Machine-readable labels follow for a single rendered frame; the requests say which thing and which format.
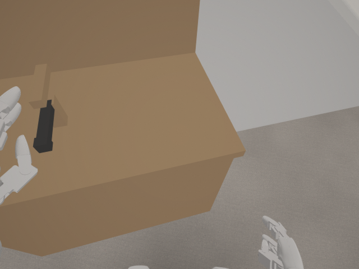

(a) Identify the left robot hand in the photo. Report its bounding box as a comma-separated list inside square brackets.
[0, 86, 38, 205]

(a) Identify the counter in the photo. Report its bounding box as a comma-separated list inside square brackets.
[0, 0, 246, 257]

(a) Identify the tap lever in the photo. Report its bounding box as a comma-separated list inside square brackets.
[33, 100, 54, 153]

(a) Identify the right robot hand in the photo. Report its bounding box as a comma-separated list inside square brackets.
[258, 216, 304, 269]

